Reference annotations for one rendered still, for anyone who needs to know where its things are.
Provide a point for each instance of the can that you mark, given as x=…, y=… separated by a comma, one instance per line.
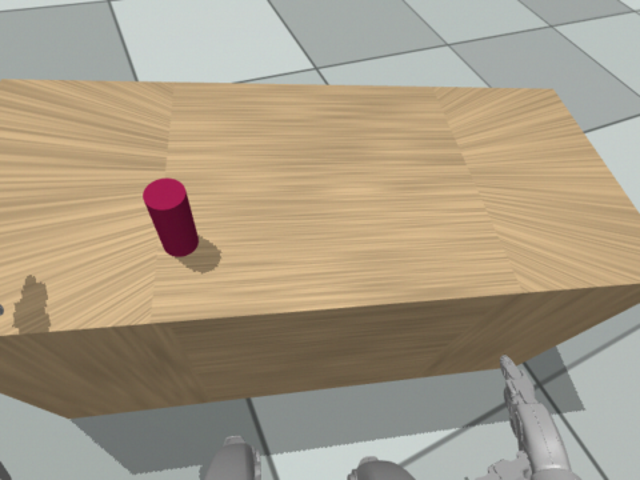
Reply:
x=167, y=202

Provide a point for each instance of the right robot hand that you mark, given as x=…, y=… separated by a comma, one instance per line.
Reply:
x=540, y=444

